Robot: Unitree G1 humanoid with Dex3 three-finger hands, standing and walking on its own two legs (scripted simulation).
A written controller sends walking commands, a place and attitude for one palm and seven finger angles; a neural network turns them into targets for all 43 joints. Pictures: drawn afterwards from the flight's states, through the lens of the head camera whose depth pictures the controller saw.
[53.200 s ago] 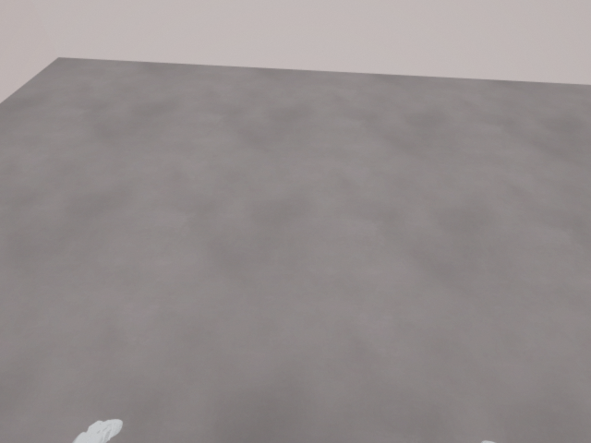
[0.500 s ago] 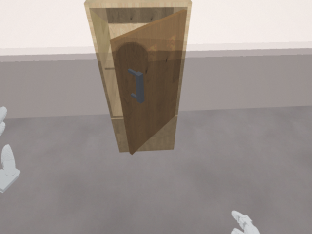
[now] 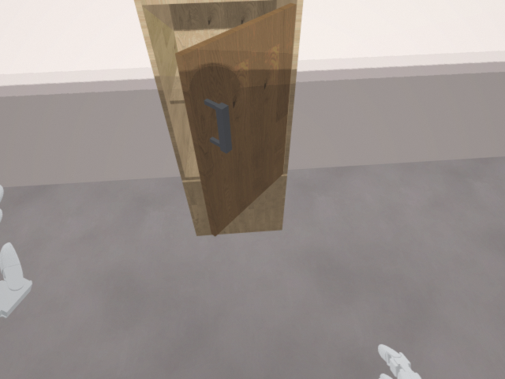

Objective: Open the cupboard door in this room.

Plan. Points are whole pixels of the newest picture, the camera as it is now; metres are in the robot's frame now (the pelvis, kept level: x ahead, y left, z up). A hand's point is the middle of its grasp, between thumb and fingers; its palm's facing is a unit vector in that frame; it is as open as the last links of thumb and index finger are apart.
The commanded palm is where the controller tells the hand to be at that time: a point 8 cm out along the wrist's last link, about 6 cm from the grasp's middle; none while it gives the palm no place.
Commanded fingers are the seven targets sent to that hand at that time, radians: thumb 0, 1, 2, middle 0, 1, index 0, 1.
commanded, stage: stop stepping back and stand still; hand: left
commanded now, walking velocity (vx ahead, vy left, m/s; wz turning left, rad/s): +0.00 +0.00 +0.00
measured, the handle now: (217, 126) +0.62 +0.13 +0.07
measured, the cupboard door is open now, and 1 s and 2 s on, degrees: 46 46 46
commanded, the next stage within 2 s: let the arm hang, fingers relaxed in 0.78 s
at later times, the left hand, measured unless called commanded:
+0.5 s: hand out of the picture +0.16 +0.30 +0.14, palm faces +0.42 -0.79 -0.45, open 7.4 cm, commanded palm +0.10 +0.33 +0.18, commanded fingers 0.00 0.90 0.90 -0.20 -0.30 -0.20 -0.30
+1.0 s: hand (58, 355) +0.15 +0.30 -0.01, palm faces +0.16 -0.87 -0.46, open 7.4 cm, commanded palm none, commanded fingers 0.00 0.90 0.90 -0.20 -0.30 -0.20 -0.30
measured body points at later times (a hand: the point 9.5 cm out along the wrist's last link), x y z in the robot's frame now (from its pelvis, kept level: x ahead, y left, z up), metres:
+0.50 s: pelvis -0.03 +0.03 +0.00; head -0.03 +0.04 +0.45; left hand +0.13 +0.34 +0.17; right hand +0.14 -0.20 -0.08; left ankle +0.00 +0.13 -0.74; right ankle -0.02 -0.07 -0.74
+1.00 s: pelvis -0.05 +0.04 -0.01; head -0.03 +0.02 +0.44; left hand +0.14 +0.34 +0.02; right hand +0.11 -0.21 -0.13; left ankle +0.00 +0.13 -0.74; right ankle -0.02 -0.07 -0.74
